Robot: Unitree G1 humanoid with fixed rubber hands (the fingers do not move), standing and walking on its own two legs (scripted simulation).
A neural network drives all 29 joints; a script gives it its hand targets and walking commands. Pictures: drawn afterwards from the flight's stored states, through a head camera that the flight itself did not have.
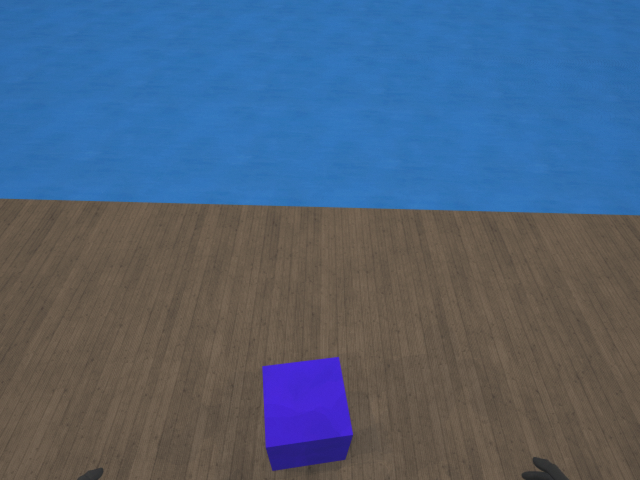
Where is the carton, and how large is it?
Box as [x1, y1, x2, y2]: [262, 357, 352, 470]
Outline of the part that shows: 338,357 262,366 265,441 272,470 333,461 345,458 352,436 352,431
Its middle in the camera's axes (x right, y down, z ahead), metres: -0.04 +0.50 +1.07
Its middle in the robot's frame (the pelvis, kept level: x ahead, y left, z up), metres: +0.40 +0.03 -0.66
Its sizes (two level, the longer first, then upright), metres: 0.210 0.200 0.250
